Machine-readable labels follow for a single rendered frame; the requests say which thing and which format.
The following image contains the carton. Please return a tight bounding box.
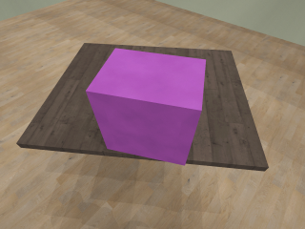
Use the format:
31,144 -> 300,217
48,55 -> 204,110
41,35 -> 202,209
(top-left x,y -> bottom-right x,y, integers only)
86,48 -> 206,166

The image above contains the table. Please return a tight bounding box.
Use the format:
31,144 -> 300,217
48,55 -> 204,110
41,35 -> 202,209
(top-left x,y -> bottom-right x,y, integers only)
16,43 -> 269,172

